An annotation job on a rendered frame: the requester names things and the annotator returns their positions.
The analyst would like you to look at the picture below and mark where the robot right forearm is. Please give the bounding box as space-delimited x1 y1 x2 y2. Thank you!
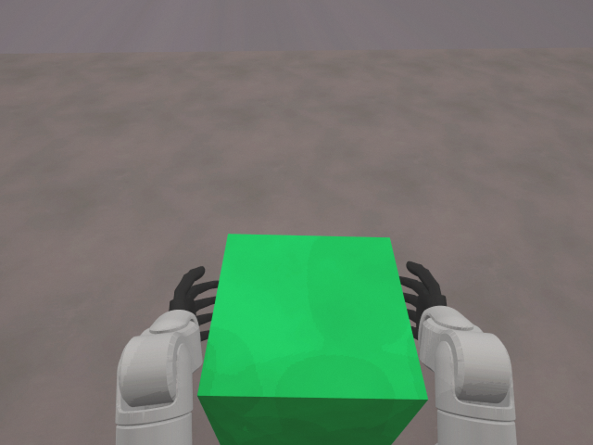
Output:
418 306 517 445

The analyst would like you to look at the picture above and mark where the robot left forearm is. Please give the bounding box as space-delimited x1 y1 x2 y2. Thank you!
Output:
115 310 203 445

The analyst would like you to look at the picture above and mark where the carton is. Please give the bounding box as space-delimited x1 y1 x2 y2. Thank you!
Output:
197 234 428 445

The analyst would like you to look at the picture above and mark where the right robot hand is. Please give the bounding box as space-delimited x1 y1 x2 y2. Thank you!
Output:
399 261 447 340

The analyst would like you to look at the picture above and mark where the left robot hand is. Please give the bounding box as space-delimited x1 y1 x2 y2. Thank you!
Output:
169 266 219 341

